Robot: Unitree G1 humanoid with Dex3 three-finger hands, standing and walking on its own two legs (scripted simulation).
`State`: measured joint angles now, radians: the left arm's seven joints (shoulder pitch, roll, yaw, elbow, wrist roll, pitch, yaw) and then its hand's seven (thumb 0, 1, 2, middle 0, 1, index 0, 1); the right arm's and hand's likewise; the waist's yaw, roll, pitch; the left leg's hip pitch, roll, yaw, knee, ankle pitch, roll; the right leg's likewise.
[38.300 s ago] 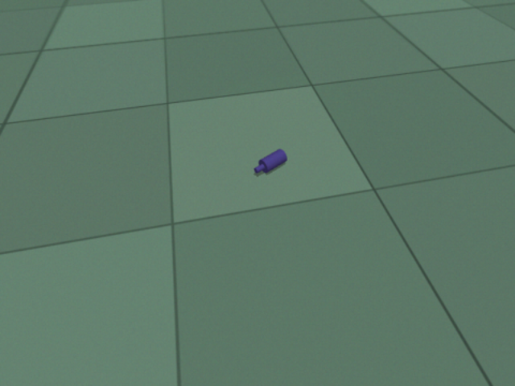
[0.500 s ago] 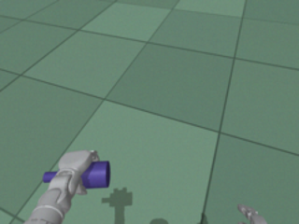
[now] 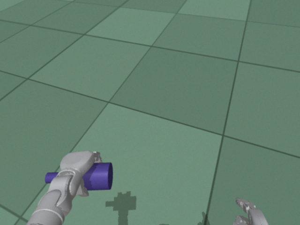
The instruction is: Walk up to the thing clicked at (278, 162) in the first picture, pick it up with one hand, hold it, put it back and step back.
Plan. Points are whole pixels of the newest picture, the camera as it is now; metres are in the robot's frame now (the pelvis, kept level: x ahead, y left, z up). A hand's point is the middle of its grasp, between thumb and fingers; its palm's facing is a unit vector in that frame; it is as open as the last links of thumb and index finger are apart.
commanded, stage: hold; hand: left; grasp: from above
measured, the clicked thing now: (79, 176) +0.29 +0.24 -0.07
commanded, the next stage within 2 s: crouch in 0.84 s
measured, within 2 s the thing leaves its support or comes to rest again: neither
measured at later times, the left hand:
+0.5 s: hand (81, 173) +0.28 +0.22 -0.04, palm faces -0.47 -0.07 -0.88, open 10.6 cm
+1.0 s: hand (82, 170) +0.29 +0.22 -0.04, palm faces -0.46 -0.07 -0.88, open 10.6 cm
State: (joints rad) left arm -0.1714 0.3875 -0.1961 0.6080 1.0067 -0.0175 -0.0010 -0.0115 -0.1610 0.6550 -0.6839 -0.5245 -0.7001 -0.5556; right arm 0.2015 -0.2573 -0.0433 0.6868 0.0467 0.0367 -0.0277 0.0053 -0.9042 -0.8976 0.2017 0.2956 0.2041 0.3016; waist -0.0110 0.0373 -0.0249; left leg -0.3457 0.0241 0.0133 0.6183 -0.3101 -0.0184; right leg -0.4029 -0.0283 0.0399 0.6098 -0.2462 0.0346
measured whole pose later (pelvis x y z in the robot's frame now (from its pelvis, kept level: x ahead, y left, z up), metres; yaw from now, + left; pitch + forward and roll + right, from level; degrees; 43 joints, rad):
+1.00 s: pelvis +0.01 +0.00 +0.01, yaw +0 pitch +1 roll +0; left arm -0.18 0.39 -0.19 0.58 1.00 -0.03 -0.04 -0.01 -0.14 0.62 -0.69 -0.50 -0.71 -0.53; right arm 0.19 -0.25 -0.05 0.69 0.05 0.06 -0.04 0.01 -0.90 -0.90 0.20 0.30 0.20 0.30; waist 0.00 0.04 -0.01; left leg -0.28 0.02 0.01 0.54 -0.29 -0.02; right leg -0.33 -0.03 0.04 0.53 -0.23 0.04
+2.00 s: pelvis -0.05 +0.01 -0.27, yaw +1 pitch +36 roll -2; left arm -0.58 0.40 -0.05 1.16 1.19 -0.12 0.43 -0.01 -0.13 0.58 -0.70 -0.48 -0.72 -0.51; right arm 0.16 -0.23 -0.06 0.78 -0.08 -0.06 0.03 0.00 -0.89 -0.89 0.21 0.30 0.21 0.30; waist -0.14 0.03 -0.21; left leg -1.82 -0.02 -0.06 1.88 -0.69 -0.02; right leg -1.84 -0.04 0.03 1.81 -0.60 0.06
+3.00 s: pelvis -0.07 +0.00 -0.39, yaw +0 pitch +35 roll -4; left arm -0.78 0.48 0.00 1.40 1.24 -0.13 0.53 -0.01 -0.13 0.64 -0.66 -0.52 -0.67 -0.55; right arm 0.13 -0.26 -0.03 0.78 -0.14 -0.09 0.12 0.00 -0.90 -0.90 0.20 0.30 0.21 0.30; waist -0.20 0.02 -0.13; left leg -2.19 -0.04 -0.10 2.29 -0.71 -0.04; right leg -2.21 -0.02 0.03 2.20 -0.61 0.06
